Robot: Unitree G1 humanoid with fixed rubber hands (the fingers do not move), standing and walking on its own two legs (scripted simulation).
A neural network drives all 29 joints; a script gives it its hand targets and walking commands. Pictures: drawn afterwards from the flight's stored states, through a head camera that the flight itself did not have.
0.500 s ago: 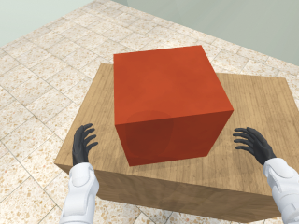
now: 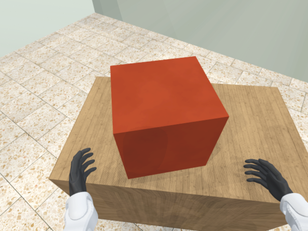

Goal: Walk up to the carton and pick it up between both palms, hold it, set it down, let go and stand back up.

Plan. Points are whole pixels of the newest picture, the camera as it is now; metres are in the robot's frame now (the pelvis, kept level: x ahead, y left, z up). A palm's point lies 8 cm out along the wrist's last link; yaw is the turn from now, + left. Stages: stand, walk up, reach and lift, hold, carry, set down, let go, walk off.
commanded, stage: set down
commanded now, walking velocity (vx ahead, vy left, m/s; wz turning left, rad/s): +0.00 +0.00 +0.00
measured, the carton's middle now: (161, 119) +0.45 +0.04 +0.01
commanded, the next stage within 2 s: none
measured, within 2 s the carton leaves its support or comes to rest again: neither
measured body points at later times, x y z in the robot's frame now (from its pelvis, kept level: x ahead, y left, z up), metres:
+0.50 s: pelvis +0.01 +0.00 +0.00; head +0.03 +0.00 +0.45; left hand +0.20 +0.22 +0.02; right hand +0.25 -0.29 -0.04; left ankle -0.01 +0.16 -0.74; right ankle +0.02 -0.09 -0.74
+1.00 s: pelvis +0.02 +0.01 +0.00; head +0.04 +0.01 +0.45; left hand +0.20 +0.23 +0.01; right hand +0.24 -0.29 -0.04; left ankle -0.01 +0.16 -0.74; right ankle +0.02 -0.09 -0.74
